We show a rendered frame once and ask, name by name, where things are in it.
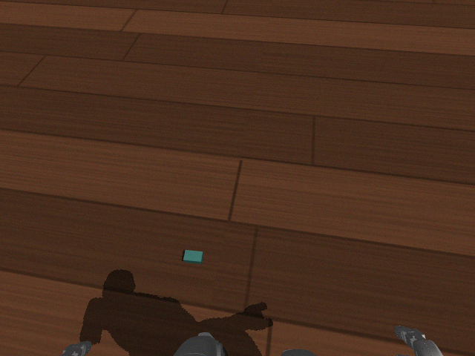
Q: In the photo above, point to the left robot hand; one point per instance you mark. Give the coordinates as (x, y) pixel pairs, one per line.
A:
(80, 349)

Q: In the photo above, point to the right robot hand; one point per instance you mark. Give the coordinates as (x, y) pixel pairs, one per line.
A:
(416, 341)

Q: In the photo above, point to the small box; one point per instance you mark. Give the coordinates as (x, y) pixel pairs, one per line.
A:
(193, 257)

